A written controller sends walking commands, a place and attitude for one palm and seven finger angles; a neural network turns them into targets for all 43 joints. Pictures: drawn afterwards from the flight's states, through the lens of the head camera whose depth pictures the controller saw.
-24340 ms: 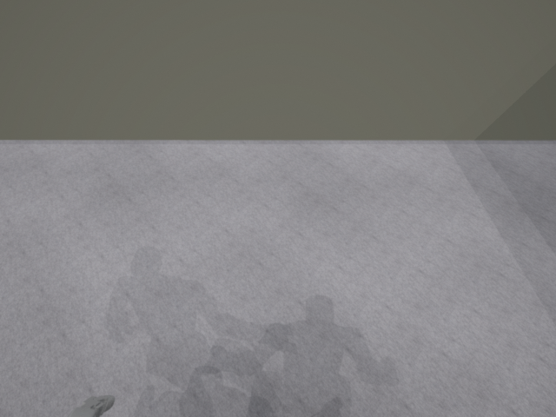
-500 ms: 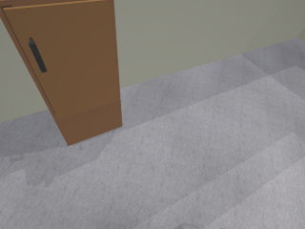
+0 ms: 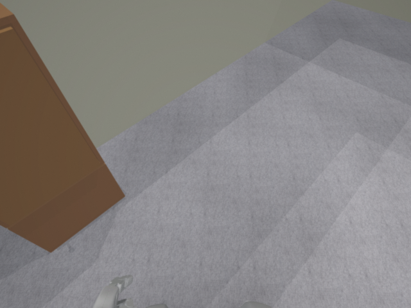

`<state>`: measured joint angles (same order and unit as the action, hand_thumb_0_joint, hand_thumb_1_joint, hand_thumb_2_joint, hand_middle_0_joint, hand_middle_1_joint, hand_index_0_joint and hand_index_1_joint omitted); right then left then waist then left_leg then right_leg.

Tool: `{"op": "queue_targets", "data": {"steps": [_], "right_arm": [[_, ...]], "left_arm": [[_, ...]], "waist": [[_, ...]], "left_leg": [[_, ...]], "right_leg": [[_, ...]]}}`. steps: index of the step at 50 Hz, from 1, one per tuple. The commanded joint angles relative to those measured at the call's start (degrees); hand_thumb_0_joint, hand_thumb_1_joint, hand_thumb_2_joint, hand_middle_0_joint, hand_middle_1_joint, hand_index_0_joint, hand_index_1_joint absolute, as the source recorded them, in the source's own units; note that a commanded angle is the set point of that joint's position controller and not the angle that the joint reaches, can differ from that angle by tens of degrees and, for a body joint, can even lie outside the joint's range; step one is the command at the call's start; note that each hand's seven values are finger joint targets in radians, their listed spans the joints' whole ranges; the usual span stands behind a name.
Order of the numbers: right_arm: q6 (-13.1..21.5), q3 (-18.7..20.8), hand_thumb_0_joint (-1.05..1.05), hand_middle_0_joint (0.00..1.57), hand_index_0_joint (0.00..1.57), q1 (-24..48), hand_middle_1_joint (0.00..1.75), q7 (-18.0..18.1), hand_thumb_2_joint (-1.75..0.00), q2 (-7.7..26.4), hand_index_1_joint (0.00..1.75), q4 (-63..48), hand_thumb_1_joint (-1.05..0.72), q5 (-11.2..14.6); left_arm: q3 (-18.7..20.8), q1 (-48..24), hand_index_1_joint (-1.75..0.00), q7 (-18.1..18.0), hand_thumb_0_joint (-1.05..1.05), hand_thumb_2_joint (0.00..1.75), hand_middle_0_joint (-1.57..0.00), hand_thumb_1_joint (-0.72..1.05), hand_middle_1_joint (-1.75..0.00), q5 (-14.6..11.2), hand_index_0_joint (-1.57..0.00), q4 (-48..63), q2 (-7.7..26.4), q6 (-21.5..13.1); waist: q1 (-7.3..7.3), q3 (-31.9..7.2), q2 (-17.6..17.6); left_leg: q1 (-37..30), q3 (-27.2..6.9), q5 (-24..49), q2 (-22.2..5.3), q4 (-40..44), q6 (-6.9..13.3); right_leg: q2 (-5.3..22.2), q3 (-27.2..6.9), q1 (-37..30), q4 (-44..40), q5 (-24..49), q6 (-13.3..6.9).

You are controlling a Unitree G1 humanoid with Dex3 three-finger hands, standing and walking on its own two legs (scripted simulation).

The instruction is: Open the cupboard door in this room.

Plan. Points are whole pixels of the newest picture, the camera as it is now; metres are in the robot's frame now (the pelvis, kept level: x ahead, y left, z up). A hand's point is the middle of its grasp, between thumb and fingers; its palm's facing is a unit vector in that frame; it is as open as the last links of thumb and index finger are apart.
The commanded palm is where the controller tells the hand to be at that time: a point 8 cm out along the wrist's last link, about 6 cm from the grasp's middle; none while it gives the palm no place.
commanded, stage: turn to face it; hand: left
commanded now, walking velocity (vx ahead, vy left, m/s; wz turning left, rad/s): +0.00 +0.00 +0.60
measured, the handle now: out of the picture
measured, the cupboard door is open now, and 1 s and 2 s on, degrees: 0 0 0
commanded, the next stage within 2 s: take the last steps up to it in 1.08 s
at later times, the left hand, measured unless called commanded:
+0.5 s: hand out of the picture -0.01 +0.27 -0.17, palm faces +0.33 -0.91 -0.24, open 7.3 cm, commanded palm none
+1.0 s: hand out of the picture -0.01 +0.18 -0.13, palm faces +0.52 -0.80 -0.29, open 7.3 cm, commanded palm none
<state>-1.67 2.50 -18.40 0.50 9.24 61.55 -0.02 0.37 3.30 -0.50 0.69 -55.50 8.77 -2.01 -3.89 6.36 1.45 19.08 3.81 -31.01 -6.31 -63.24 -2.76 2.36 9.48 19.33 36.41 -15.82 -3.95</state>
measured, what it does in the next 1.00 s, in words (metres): steps on the spot, turning left: left foot, then right foot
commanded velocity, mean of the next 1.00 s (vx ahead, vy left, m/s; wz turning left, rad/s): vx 0.00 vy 0.00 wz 0.53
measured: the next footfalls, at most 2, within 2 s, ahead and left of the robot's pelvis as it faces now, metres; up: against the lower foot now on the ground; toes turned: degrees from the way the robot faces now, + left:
left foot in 0.34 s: +0.03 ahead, +0.15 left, +0.00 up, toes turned +21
right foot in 0.88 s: +0.08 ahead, -0.10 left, +0.00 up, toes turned +28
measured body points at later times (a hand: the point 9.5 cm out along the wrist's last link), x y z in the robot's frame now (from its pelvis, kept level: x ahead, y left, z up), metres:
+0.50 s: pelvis +0.00 +0.05 +0.01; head +0.03 +0.09 +0.46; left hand -0.03 +0.32 -0.15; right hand +0.14 -0.18 -0.12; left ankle -0.01 +0.13 -0.72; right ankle +0.02 -0.11 -0.64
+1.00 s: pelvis +0.00 -0.04 +0.01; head +0.05 -0.06 +0.46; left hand -0.04 +0.22 -0.11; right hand +0.20 -0.23 -0.15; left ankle -0.06 +0.10 -0.65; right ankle +0.05 -0.12 -0.72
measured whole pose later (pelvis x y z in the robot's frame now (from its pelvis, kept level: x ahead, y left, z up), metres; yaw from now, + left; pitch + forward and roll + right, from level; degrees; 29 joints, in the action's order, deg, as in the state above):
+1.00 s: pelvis +0.00 -0.04 +0.01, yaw +33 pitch -1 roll +2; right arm -4.2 6.1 -10.8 -1.2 15.8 54.7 -1.4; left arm 1.2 9.0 -1.1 0.7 -52.3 9.4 1.0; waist -1.8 4.0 3.5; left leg 30.0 -3.4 -23.3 3.1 -60.0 -2.4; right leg 2.9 4.2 13.2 31.2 -17.6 -1.6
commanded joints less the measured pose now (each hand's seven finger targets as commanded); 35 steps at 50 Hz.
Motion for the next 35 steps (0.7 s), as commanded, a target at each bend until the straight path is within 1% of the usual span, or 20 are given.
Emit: {"op": "queue_targets", "data": {"steps": [1,3,6,8,12,13,14,15,16,17,18,19,20,22,23,26,27,29,33,35], "right_arm": [[-0.74,0.80,0.00,0.20,0.20,-3.36,0.30,0.24,-0.90,3.23,0.30,-2.36,-0.90,-0.18],[-1.27,1.30,0.00,0.20,0.20,-3.40,0.30,-0.11,-0.90,3.43,0.30,-2.48,-0.90,-0.34],[-1.37,1.80,0.00,0.20,0.20,-0.47,0.30,-0.59,-0.90,3.85,0.30,-4.12,-0.90,-0.67],[-1.14,2.05,0.00,0.20,0.20,1.92,0.30,-0.95,-0.90,3.90,0.30,-5.78,-0.90,-0.73],[-0.58,2.11,0.00,0.20,0.20,6.13,0.30,-1.42,-0.90,4.24,0.30,-8.88,-0.90,-0.73],[-0.30,2.17,0.00,0.20,0.20,5.51,0.30,-1.51,-0.90,4.45,0.30,-9.21,-0.90,-0.71],[-0.18,2.27,0.00,0.20,0.20,4.58,0.30,-1.50,-0.90,4.92,0.30,-9.44,-0.90,-0.82],[0.02,2.42,0.00,0.20,0.20,2.95,0.30,-1.58,-0.90,5.72,0.30,-9.26,-0.90,-0.96],[0.39,2.93,0.00,0.20,0.20,0.44,0.30,-1.67,-0.90,7.97,0.30,-8.75,-0.90,-1.08],[0.87,4.24,0.00,0.20,0.20,-1.31,0.30,-1.40,-0.90,13.95,0.30,-9.41,-0.90,-1.50],[0.60,4.84,0.00,0.20,0.20,-3.57,0.30,-0.97,-0.90,17.35,0.30,-9.26,-0.90,-1.60],[0.61,4.54,0.00,0.20,0.20,-2.09,0.30,-0.51,-0.90,17.21,0.30,-8.98,-0.90,-1.77],[0.82,4.37,0.00,0.20,0.20,1.21,0.30,0.00,-0.90,15.98,0.30,-9.53,-0.90,-1.73],[1.05,3.38,0.00,0.20,0.20,6.64,0.30,0.29,-0.90,14.00,0.30,-11.24,-0.90,-1.54],[1.44,3.13,0.00,0.20,0.20,7.05,0.30,0.36,-0.90,13.41,0.30,-11.46,-0.90,-1.29],[1.84,3.51,0.00,0.20,0.20,4.40,0.30,0.43,-0.90,14.10,0.30,-10.96,-0.90,-1.00],[1.86,3.60,0.00,0.20,0.20,3.39,0.30,0.41,-0.90,14.29,0.30,-10.52,-0.90,-0.94],[1.66,3.71,0.00,0.20,0.20,2.66,0.30,0.29,-0.90,14.30,0.30,-10.32,-0.90,-0.98],[1.05,4.16,0.00,0.20,0.20,2.54,0.30,-0.02,-0.90,14.79,0.30,-10.16,-0.90,-1.23],[0.67,4.34,0.00,0.20,0.20,3.37,0.30,-0.11,-0.90,15.23,0.30,-10.33,-0.90,-1.36]], "left_arm": [[2.59,4.38,-0.30,-1.51,0.00,0.90,-0.20,0.90,-0.30,-0.09,-0.20,1.43,9.95,0.04],[2.92,3.47,-0.30,-1.55,0.00,0.90,-0.20,0.90,-0.30,0.12,-0.20,1.56,9.82,0.38],[3.47,4.19,-0.30,-1.49,0.00,0.90,-0.20,0.90,-0.30,0.34,-0.20,1.95,9.75,0.77],[4.13,4.52,-0.30,-1.71,0.00,0.90,-0.20,0.90,-0.30,0.77,-0.20,2.30,9.99,1.04],[5.01,5.64,-0.30,-1.64,0.00,0.90,-0.20,0.90,-0.30,1.01,-0.20,3.08,12.15,1.59],[5.16,5.52,-0.30,-1.66,0.00,0.90,-0.20,0.90,-0.30,1.05,-0.20,2.79,12.37,1.68],[5.32,5.97,-0.30,-1.45,0.00,0.90,-0.20,0.90,-0.30,0.84,-0.20,3.11,12.87,1.89],[5.30,5.75,-0.30,-1.27,0.00,0.90,-0.20,0.90,-0.30,0.52,-0.20,3.41,13.06,2.15],[5.29,5.65,-0.30,-1.16,0.00,0.90,-0.20,0.90,-0.30,0.06,-0.20,3.80,12.02,2.59],[4.87,6.08,-0.30,-0.77,0.00,0.90,-0.20,0.90,-0.30,-0.32,-0.20,5.57,8.56,3.04],[3.83,0.93,-0.30,-0.67,0.00,0.90,-0.20,0.90,-0.30,0.21,-0.20,7.91,7.62,3.41],[4.21,-0.03,-0.30,-0.56,0.00,0.90,-0.20,0.90,-0.30,0.47,-0.20,8.08,8.53,3.90],[4.75,-0.20,-0.30,-0.52,0.00,0.90,-0.20,0.90,-0.30,0.61,-0.20,7.21,8.29,4.12],[5.06,2.16,-0.30,0.02,0.00,0.90,-0.20,0.90,-0.30,0.45,-0.20,5.44,9.79,3.96],[5.06,4.10,-0.30,0.30,0.00,0.90,-0.20,0.90,-0.30,0.42,-0.20,4.54,9.68,3.69],[4.85,5.24,-0.30,-0.01,0.00,0.90,-0.20,0.90,-0.30,0.29,-0.20,3.77,10.13,3.55],[4.69,4.99,-0.30,-0.18,0.00,0.90,-0.20,0.90,-0.30,0.20,-0.20,3.90,10.15,3.49],[4.61,3.82,-0.30,-0.42,0.00,0.90,-0.20,0.90,-0.30,0.08,-0.20,4.39,10.23,3.58],[4.33,1.55,-0.30,-0.64,0.00,0.90,-0.20,0.90,-0.30,-0.18,-0.20,5.49,10.28,3.74],[4.08,1.50,-0.30,-0.71,0.00,0.90,-0.20,0.90,-0.30,-0.37,-0.20,5.98,9.91,3.81]], "waist": [[2.62,-7.02,-6.85],[1.99,-5.13,-8.69],[2.56,-4.25,-10.34],[3.19,-4.26,-10.19],[4.75,-5.11,-10.51],[4.20,-6.39,-9.60],[3.82,-7.58,-8.34],[2.82,-8.97,-6.08],[1.31,-10.01,0.45],[0.40,-8.73,18.13],[-1.79,-7.15,19.35],[-0.87,-7.39,13.93],[0.26,-6.66,15.10],[2.63,-5.96,10.38],[3.30,-8.17,7.60],[2.63,-11.59,2.87],[2.25,-12.35,3.06],[1.77,-11.08,3.68],[0.97,-8.80,6.95],[1.13,-8.94,8.28]], "left_leg": [[3.82,-3.09,4.78,-0.33,-2.60,-0.43],[4.14,-2.22,6.61,-0.18,-2.30,-0.80],[6.46,-0.82,7.51,0.03,0.54,-1.14],[6.43,-0.22,6.66,-0.48,4.87,-1.17],[4.91,1.72,5.58,0.04,14.34,-0.50],[3.53,1.59,6.88,-0.19,18.81,-0.31],[0.82,3.36,10.24,0.94,22.90,-0.21],[-2.74,3.72,14.94,1.57,28.28,0.07],[-8.50,-0.28,20.77,-0.31,35.36,1.27],[-12.38,-20.43,32.53,-12.87,42.91,7.04],[-9.93,-28.08,38.52,-19.90,47.41,12.25],[-7.59,-26.68,32.04,-19.46,48.22,13.72],[-7.03,-24.86,28.83,-15.53,48.32,12.11],[-7.35,-18.63,28.47,-10.47,46.35,10.12],[-10.17,-16.62,31.64,-9.10,45.52,9.64],[-16.05,-15.87,38.34,-7.58,44.13,10.11],[-17.82,-16.58,40.59,-7.93,43.60,10.71],[-16.65,-17.88,40.85,-8.06,43.90,11.33],[-13.86,-21.93,36.61,-7.77,44.34,12.65],[-12.53,-23.62,34.64,-7.23,43.98,13.01]], "right_leg": [[17.44,-7.98,-5.53,-16.77,32.20,-3.61],[17.36,-5.88,-3.19,-19.02,23.43,-3.39],[17.49,-4.46,-4.08,-19.72,16.53,-3.52],[18.78,-3.85,-4.99,-19.07,13.98,-3.95],[20.76,-3.20,-7.24,-15.90,13.86,-4.09],[21.02,-2.50,-8.60,-13.35,14.44,-3.36],[20.35,-0.94,-8.34,-10.92,13.73,-2.16],[19.01,0.89,-7.52,-7.12,12.06,-0.41],[16.57,2.46,-2.61,-0.24,6.10,2.14],[8.37,4.65,10.13,11.89,-12.01,7.33],[4.51,-0.28,13.91,22.92,-22.25,8.41],[5.20,-5.50,13.43,27.56,-18.98,7.54],[5.01,-7.57,15.81,29.81,-14.43,7.74],[4.50,-8.80,15.57,31.27,-7.27,8.31],[4.13,-8.73,15.52,31.32,-5.04,8.73],[3.29,-9.37,15.43,30.09,-3.63,9.78],[3.31,-9.67,15.73,29.14,-4.03,10.15],[3.29,-10.06,14.74,27.23,-4.90,10.54],[2.50,-10.17,12.04,20.41,-8.19,10.61],[1.58,-10.08,9.87,16.05,-9.76,10.28]]}}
